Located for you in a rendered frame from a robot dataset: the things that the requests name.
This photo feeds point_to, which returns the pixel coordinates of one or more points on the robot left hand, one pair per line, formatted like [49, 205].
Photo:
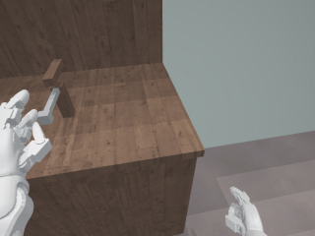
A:
[14, 135]

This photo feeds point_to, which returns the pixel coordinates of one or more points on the tap lever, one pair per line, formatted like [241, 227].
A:
[45, 116]

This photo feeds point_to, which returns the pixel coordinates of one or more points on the robot right hand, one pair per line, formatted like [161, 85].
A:
[247, 218]

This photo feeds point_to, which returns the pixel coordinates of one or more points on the left robot forearm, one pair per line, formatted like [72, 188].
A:
[16, 207]

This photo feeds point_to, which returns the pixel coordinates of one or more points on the counter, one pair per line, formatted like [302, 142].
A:
[124, 150]

